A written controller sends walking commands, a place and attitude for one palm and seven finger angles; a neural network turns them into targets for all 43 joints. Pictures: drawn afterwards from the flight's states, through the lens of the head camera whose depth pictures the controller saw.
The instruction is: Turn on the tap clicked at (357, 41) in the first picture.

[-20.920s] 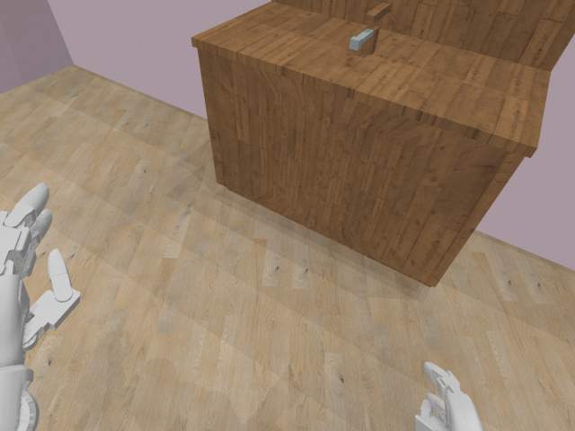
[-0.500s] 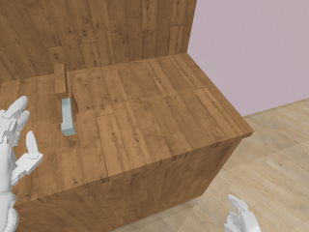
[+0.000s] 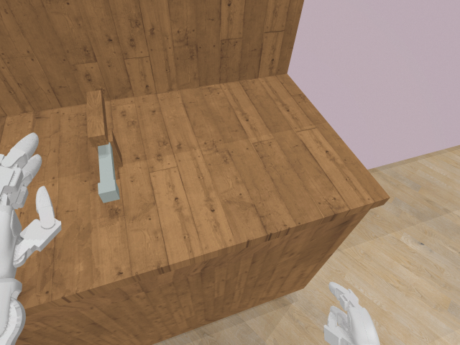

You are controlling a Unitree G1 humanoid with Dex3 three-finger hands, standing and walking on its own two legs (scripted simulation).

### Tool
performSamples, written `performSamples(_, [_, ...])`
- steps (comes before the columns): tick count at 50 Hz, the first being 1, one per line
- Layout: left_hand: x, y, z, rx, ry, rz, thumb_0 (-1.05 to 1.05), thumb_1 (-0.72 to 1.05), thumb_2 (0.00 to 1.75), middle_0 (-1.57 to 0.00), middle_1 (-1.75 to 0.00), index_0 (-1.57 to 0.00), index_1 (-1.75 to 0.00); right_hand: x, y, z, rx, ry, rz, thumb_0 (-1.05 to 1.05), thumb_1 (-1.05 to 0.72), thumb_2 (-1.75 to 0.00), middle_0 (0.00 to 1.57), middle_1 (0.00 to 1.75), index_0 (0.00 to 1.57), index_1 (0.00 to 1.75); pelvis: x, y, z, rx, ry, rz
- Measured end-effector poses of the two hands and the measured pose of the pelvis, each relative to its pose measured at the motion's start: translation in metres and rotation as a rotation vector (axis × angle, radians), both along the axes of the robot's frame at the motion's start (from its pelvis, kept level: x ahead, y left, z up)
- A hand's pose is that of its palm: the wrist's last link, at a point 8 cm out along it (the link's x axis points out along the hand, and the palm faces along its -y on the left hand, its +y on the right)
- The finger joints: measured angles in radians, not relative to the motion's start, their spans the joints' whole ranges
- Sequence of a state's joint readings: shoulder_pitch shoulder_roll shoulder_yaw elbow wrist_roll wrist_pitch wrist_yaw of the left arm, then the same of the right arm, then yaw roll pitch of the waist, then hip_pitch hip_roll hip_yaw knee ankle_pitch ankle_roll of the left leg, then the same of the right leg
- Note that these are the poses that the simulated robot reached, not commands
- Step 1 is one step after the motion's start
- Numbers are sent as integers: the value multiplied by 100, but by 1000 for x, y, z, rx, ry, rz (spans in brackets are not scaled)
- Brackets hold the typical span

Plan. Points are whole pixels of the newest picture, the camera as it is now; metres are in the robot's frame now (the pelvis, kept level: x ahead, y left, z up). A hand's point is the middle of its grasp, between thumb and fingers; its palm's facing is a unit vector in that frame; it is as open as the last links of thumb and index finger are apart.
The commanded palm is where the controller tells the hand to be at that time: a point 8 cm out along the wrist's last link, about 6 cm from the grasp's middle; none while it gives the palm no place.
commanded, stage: shuffle to correct the standing spot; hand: left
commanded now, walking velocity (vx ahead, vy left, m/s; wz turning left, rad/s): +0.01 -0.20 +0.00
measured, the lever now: (109, 191) +0.34 +0.25 +0.06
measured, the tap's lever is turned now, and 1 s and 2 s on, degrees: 0 0 0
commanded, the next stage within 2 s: come to a stop and stand still in 0.58 s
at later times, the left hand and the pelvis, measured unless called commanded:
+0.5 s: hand (123, 239) +0.21 +0.16 +0.15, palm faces +0.36 -0.86 -0.35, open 7.4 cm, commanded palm +0.15 +0.20 +0.17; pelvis +0.00 -0.08 -0.01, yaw +1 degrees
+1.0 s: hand (193, 269) +0.19 +0.07 +0.15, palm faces +0.30 -0.80 -0.51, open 7.4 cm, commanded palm +0.13 +0.12 +0.17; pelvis -0.03 -0.16 -0.01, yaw +0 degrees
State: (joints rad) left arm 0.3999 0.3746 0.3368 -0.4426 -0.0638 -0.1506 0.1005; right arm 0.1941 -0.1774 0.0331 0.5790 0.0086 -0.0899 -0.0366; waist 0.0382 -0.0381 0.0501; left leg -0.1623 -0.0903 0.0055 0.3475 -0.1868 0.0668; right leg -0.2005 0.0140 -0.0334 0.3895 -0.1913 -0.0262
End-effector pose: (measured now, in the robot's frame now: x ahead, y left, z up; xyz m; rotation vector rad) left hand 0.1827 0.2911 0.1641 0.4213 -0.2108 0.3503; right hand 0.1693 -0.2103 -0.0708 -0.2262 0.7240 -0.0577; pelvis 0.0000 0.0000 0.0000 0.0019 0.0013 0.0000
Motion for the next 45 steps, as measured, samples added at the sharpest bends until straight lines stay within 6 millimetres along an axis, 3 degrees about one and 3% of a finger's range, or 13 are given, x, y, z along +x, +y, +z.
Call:
performSamples(9, [8,-30,8,30,17,-47,1,89,90,-21,-30,-21,-30,2,-22,-4,34,11,-14,1,-90,-89,20,30,20,30,4,-22,0,-4,7,10])
performSamples(20, [-7,-68,6,30,31,-15,1,89,90,-21,-30,-21,-30,2,-82,-7,13,-13,-51,1,-90,-89,20,30,20,30,0,-64,-7,0,8,6])
performSamples(27, [-11,-94,0,-29,-2,-8,1,89,90,-21,-30,-21,-30,-8,-114,-9,-3,-13,-79,1,-91,-89,20,30,20,30,-3,-87,-11,-5,10,19])
performSamples(33, [-10,-109,-2,-25,6,-10,1,89,90,-21,-30,-21,-30,-19,-130,-7,-16,17,-89,1,-91,-89,20,30,20,30,-5,-106,-8,16,9,0])
performSamples(37, [-7,-127,6,55,22,-30,1,89,90,-21,-30,-21,-30,-19,-140,-16,3,10,-70,1,-90,-89,20,30,20,30,-11,-117,-13,23,-2,12])
performSamples(40, [-11,-141,11,89,33,-41,1,89,90,-21,-30,-21,-30,-22,-147,-24,45,20,-83,1,-90,-89,20,30,20,30,-14,-126,-13,26,-10,16])
performSamples(45, [-21,-155,6,76,82,-28,1,89,90,-21,-30,-21,-30,-34,-161,-18,74,11,-116,1,-90,-89,20,30,20,30,-25,-145,-6,19,-29,-45])
